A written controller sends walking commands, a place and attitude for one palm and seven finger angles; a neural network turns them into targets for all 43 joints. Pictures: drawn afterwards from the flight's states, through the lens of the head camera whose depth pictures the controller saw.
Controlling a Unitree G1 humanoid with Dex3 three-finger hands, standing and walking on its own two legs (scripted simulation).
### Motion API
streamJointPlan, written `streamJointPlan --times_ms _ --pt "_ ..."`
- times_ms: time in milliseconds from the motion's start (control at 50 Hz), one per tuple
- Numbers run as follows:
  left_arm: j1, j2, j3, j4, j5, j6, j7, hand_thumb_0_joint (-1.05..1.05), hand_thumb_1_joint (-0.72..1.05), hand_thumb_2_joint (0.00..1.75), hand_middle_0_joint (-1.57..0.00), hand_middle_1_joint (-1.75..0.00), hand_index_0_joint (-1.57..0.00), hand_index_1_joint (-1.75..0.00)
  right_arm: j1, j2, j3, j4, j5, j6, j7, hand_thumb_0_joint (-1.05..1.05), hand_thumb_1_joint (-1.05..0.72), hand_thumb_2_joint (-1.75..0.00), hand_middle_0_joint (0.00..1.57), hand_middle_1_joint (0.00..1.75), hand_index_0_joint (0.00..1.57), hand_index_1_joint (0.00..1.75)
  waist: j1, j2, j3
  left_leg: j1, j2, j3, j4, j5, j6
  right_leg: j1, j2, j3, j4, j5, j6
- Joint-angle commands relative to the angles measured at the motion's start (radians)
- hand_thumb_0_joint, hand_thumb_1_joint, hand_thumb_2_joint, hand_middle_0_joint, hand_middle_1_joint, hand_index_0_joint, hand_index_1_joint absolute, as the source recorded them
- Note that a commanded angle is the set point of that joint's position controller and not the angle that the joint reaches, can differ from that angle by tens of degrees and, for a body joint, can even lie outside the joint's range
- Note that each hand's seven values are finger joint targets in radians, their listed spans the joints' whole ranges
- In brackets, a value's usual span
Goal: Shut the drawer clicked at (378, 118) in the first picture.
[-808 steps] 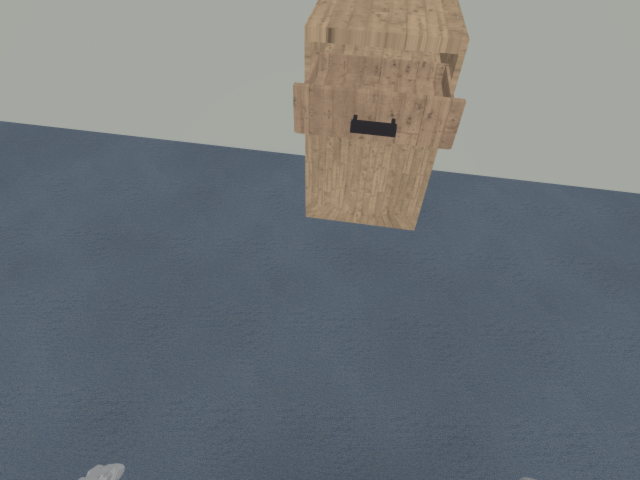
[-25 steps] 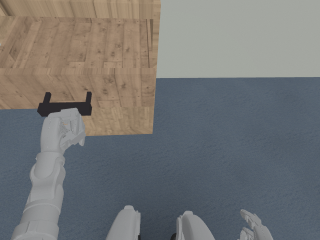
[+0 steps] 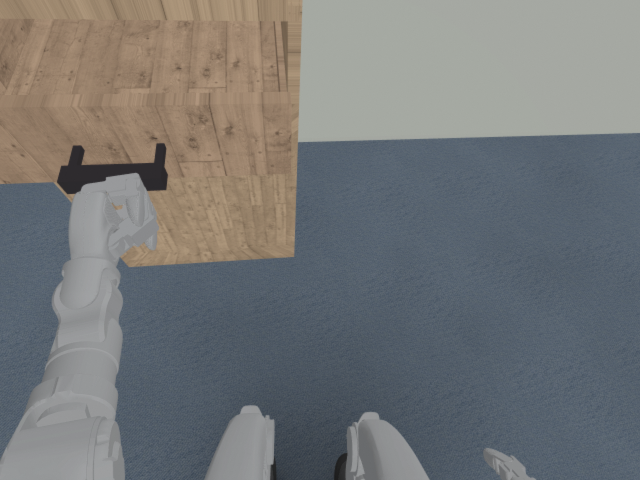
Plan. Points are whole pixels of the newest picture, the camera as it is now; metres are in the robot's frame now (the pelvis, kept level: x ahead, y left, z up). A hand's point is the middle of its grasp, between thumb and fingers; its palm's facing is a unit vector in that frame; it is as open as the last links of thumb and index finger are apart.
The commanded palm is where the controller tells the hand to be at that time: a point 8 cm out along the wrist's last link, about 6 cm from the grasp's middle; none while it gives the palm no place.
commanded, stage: push the drawer shut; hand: left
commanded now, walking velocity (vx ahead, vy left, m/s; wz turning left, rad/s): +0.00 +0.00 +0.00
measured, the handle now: (117, 164) +0.49 +0.27 +0.03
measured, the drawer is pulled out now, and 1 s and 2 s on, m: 0.16 0.04 0.00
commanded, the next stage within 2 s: pull the fist back off the drawer in 1.64 s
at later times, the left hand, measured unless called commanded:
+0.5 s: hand (152, 182) +0.47 +0.22 +0.03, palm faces +0.11 -0.99 -0.03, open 3.2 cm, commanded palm +0.46 +0.26 +0.04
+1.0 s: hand (152, 145) +0.54 +0.23 +0.03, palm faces +0.10 -1.00 -0.02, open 3.2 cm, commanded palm +0.53 +0.26 +0.04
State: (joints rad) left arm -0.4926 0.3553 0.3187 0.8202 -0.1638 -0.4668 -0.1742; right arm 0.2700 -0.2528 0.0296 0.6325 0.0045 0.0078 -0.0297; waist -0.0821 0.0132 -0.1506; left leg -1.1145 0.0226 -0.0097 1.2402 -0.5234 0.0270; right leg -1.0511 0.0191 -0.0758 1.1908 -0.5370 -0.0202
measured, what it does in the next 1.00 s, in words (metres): stands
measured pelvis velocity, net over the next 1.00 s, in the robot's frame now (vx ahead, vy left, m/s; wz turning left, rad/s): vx -0.01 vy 0.01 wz -0.04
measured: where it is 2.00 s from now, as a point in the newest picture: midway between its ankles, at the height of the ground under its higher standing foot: outside the picture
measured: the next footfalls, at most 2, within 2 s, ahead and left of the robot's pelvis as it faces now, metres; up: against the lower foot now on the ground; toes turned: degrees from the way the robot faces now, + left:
none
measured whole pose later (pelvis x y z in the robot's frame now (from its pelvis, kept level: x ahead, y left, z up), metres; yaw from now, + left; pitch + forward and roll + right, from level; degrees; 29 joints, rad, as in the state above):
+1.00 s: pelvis -0.01 +0.01 -0.02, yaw -2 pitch +29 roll -6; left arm -1.00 0.66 0.47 1.23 -0.03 -0.42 -0.23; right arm 0.34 -0.27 0.08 0.63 -0.03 0.06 -0.01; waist -0.22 0.03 -0.13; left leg -1.33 0.05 -0.04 1.35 -0.53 0.04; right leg -1.24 0.04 -0.10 1.25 -0.52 -0.01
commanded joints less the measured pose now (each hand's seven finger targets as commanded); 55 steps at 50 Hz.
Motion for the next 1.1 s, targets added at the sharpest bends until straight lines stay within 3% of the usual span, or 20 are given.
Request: streamJointPlan --times_ms 0,40,80,140,160,180,220,280,360,520,580,620,680,700,800,820,880,900,1040,1080 --pt "-0.448 0.282 0.097 -0.155 -0.011 -0.082 0.000 0.00 0.90 0.90 -1.40 -1.60 -1.40 -1.60 0.095 -0.170 -0.065 -0.074 -0.002 -0.020 -0.017 0.00 -0.90 -0.90 0.20 0.30 0.20 0.30 -0.029 0.079 -0.410 0.299 -0.005 -0.040 -0.145 0.259 -0.001 0.164 0.013 0.061 -0.157 0.236 -0.002" --pt "-0.508 0.295 0.098 -0.137 -0.005 -0.087 -0.011 0.00 0.90 0.90 -1.40 -1.60 -1.40 -1.60 0.103 -0.171 -0.063 -0.065 -0.005 -0.016 -0.018 0.00 -0.90 -0.90 0.20 0.30 0.20 0.30 -0.041 0.104 -0.421 0.318 -0.002 -0.043 -0.136 0.273 0.001 0.140 0.015 0.060 -0.150 0.243 -0.002" --pt "-0.495 0.285 0.095 -0.125 -0.009 -0.089 -0.022 0.00 0.90 0.90 -1.40 -1.60 -1.40 -1.60 0.109 -0.171 -0.065 -0.067 -0.006 -0.012 -0.017 0.00 -0.90 -0.90 0.20 0.30 0.20 0.30 -0.035 0.124 -0.455 0.348 -0.002 -0.042 -0.134 0.303 -0.002 0.145 0.015 0.059 -0.148 0.265 -0.004" --pt "-0.524 0.338 0.129 -0.117 -0.011 -0.092 -0.035 0.00 0.90 0.90 -1.40 -1.60 -1.40 -1.60 0.123 -0.177 -0.062 -0.065 -0.008 -0.004 -0.015 0.00 -0.90 -0.90 0.20 0.30 0.20 0.30 -0.030 0.137 -0.489 0.359 0.002 -0.046 -0.127 0.339 -0.003 0.153 0.019 0.059 -0.137 0.292 -0.005" --pt "-0.523 0.308 0.106 -0.120 -0.012 -0.092 -0.038 0.00 0.90 0.90 -1.40 -1.60 -1.40 -1.60 0.125 -0.174 -0.064 -0.065 -0.008 -0.002 -0.012 0.00 -0.90 -0.90 0.20 0.30 0.20 0.30 -0.035 0.137 -0.496 0.380 0.003 -0.051 -0.131 0.357 -0.004 0.149 0.019 0.053 -0.137 0.300 -0.006" --pt "-0.514 0.301 0.104 -0.106 -0.011 -0.089 -0.038 0.00 0.90 0.90 -1.40 -1.60 -1.40 -1.60 0.126 -0.175 -0.066 -0.065 -0.007 0.001 -0.009 0.00 -0.90 -0.90 0.20 0.30 0.20 0.30 -0.032 0.152 -0.489 0.389 0.004 -0.049 -0.132 0.355 -0.005 0.135 0.021 0.053 -0.142 0.294 -0.007" --pt "-0.569 0.299 0.097 -0.069 -0.013 -0.084 -0.038 0.00 0.90 0.90 -1.40 -1.60 -1.40 -1.60 0.136 -0.177 -0.063 -0.056 -0.008 0.004 -0.009 0.00 -0.90 -0.90 0.20 0.30 0.20 0.30 -0.056 0.129 -0.448 0.361 0.006 -0.057 -0.126 0.324 -0.001 0.111 0.024 0.050 -0.143 0.270 -0.005" --pt "-0.624 0.358 0.134 -0.023 0.000 -0.083 -0.030 0.00 0.90 0.90 -1.40 -1.60 -1.40 -1.60 0.147 -0.187 -0.061 -0.048 -0.010 0.010 -0.012 0.00 -0.90 -0.90 0.20 0.30 0.20 0.30 -0.067 0.089 -0.428 0.307 0.005 -0.056 -0.121 0.286 0.005 0.120 0.024 0.057 -0.147 0.246 -0.001" --pt "-0.685 0.361 0.124 0.002 0.014 -0.091 -0.030 0.00 0.90 0.90 -1.40 -1.60 -1.40 -1.60 0.157 -0.187 -0.060 -0.042 -0.014 0.012 -0.010 0.00 -0.90 -0.90 0.20 0.30 0.20 0.30 -0.081 0.126 -0.452 0.323 0.006 -0.058 -0.110 0.285 0.006 0.085 0.025 0.056 -0.142 0.232 -0.001" --pt "-0.742 0.462 0.177 0.032 0.031 -0.088 -0.039 0.00 0.90 0.90 -1.40 -1.60 -1.40 -1.60 0.187 -0.199 -0.054 -0.042 -0.022 0.024 -0.004 0.00 -0.90 -0.90 0.20 0.30 0.20 0.30 -0.080 0.174 -0.518 0.324 0.008 -0.061 -0.091 0.329 0.008 0.105 0.031 0.059 -0.125 0.266 -0.006" --pt "-0.777 0.458 0.164 0.059 0.035 -0.075 -0.043 0.00 0.90 0.90 -1.40 -1.60 -1.40 -1.60 0.192 -0.199 -0.050 -0.039 -0.020 0.031 -0.003 0.00 -0.90 -0.90 0.20 0.30 0.20 0.30 -0.095 0.165 -0.491 0.310 0.011 -0.063 -0.091 0.320 0.009 0.094 0.033 0.059 -0.134 0.259 -0.002" --pt "-0.795 0.511 0.200 0.082 0.039 -0.070 -0.040 0.00 0.90 0.90 -1.40 -1.60 -1.40 -1.60 0.199 -0.206 -0.046 -0.039 -0.023 0.032 -0.004 0.00 -0.90 -0.90 0.20 0.30 0.20 0.30 -0.098 0.163 -0.480 0.284 0.012 -0.065 -0.085 0.306 0.011 0.090 0.034 0.058 -0.130 0.247 -0.003" --pt "-0.842 0.517 0.184 0.121 0.056 -0.058 -0.035 0.00 0.90 0.90 -1.40 -1.60 -1.40 -1.60 0.205 -0.209 -0.042 -0.036 -0.022 0.033 -0.005 0.00 -0.90 -0.90 0.20 0.30 0.20 0.30 -0.117 0.162 -0.452 0.257 0.013 -0.069 -0.082 0.271 0.012 0.057 0.035 0.056 -0.131 0.211 -0.001" --pt "-0.869 0.501 0.169 0.121 0.054 -0.056 -0.034 0.00 0.90 0.90 -1.40 -1.60 -1.40 -1.60 0.208 -0.209 -0.041 -0.035 -0.024 0.031 -0.004 0.00 -0.90 -0.90 0.20 0.30 0.20 0.30 -0.130 0.178 -0.453 0.265 0.014 -0.071 -0.081 0.275 0.013 0.045 0.034 0.054 -0.129 0.213 0.000" --pt "-0.917 0.592 0.215 0.151 0.071 -0.048 -0.035 0.00 0.90 0.90 -1.40 -1.60 -1.40 -1.60 0.230 -0.223 -0.035 -0.034 -0.031 0.033 -0.006 0.00 -0.90 -0.90 0.20 0.30 0.20 0.30 -0.134 0.185 -0.500 0.255 0.018 -0.079 -0.059 0.290 0.015 0.033 0.035 0.051 -0.113 0.213 -0.001" --pt "-0.933 0.580 0.202 0.145 0.074 -0.049 -0.037 0.00 0.90 0.90 -1.40 -1.60 -1.40 -1.60 0.234 -0.223 -0.034 -0.037 -0.032 0.033 -0.003 0.00 -0.90 -0.90 0.20 0.30 0.20 0.30 -0.136 0.225 -0.519 0.275 0.017 -0.084 -0.058 0.305 0.013 0.015 0.037 0.048 -0.104 0.217 -0.005" --pt "-0.955 0.594 0.202 0.170 0.088 -0.032 -0.036 0.00 0.90 0.90 -1.40 -1.60 -1.40 -1.60 0.248 -0.228 -0.032 -0.032 -0.036 0.040 -0.001 0.00 -0.90 -0.90 0.20 0.30 0.20 0.30 -0.142 0.231 -0.521 0.296 0.023 -0.094 -0.054 0.332 0.009 -0.011 0.038 0.037 -0.099 0.225 -0.005" --pt "-0.979 0.581 0.185 0.180 0.089 -0.022 -0.036 0.00 0.90 0.90 -1.40 -1.60 -1.40 -1.60 0.250 -0.228 -0.030 -0.032 -0.036 0.040 0.001 0.00 -0.90 -0.90 0.20 0.30 0.20 0.30 -0.159 0.229 -0.510 0.288 0.024 -0.094 -0.051 0.318 0.012 -0.025 0.038 0.038 -0.103 0.216 -0.002" --pt "-1.041 0.651 0.220 0.175 0.117 -0.001 -0.026 0.00 0.90 0.90 -1.40 -1.60 -1.40 -1.60 0.287 -0.237 -0.024 -0.029 -0.047 0.053 0.006 0.00 -0.90 -0.90 0.20 0.30 0.20 0.30 -0.162 0.283 -0.568 0.354 0.034 -0.119 -0.043 0.402 0.003 -0.065 0.040 0.019 -0.083 0.247 -0.007" --pt "-1.064 0.639 0.202 0.172 0.122 0.006 -0.024 0.00 0.90 0.90 -1.40 -1.60 -1.40 -1.60 0.289 -0.235 -0.022 -0.029 -0.048 0.058 0.010 0.00 -0.90 -0.90 0.20 0.30 0.20 0.30 -0.172 0.297 -0.550 0.359 0.037 -0.123 -0.045 0.405 0.000 -0.079 0.040 0.015 -0.085 0.245 -0.007"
